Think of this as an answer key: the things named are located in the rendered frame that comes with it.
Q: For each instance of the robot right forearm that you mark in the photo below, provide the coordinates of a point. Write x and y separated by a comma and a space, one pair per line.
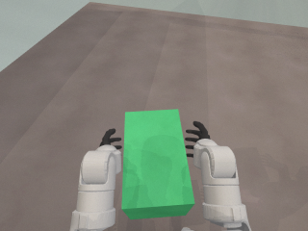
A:
222, 198

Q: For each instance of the robot left forearm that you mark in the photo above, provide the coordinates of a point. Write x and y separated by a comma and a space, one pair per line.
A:
95, 200

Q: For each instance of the carton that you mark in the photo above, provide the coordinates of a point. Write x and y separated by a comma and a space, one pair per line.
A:
156, 181

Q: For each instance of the right robot hand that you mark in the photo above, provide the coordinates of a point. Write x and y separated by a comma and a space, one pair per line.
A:
203, 134

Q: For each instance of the left robot hand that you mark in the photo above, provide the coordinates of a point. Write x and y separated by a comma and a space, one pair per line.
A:
106, 140

